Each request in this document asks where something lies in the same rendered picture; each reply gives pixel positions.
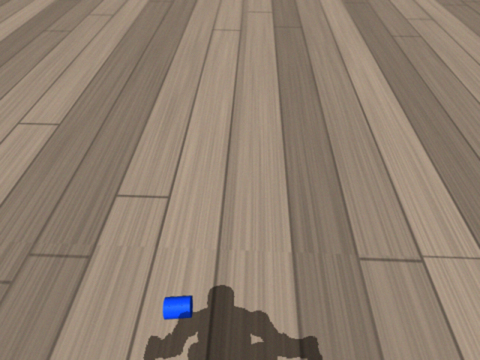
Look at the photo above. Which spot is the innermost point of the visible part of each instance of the can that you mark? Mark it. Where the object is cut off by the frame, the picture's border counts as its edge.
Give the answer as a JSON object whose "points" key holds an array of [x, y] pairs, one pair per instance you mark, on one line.
{"points": [[177, 307]]}

